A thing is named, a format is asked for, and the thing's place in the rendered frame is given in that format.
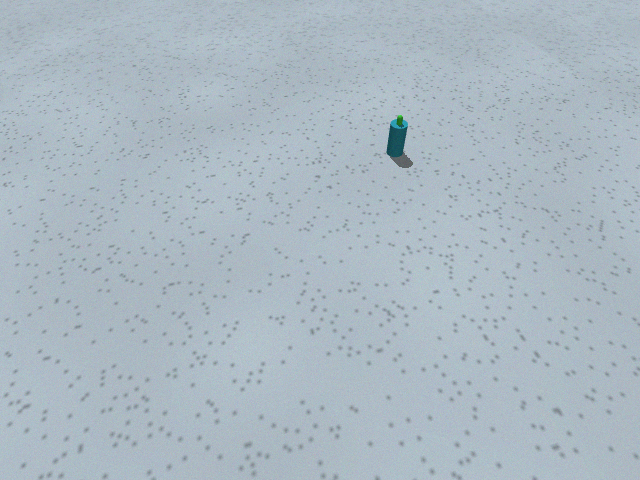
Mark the bottle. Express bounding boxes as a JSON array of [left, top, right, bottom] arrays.
[[386, 115, 408, 157]]

